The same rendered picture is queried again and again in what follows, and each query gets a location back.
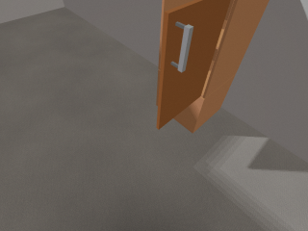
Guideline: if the cupboard door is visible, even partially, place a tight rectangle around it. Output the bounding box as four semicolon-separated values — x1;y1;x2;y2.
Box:
156;0;231;130

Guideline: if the handle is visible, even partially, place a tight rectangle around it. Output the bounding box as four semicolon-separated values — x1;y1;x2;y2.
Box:
170;21;193;73

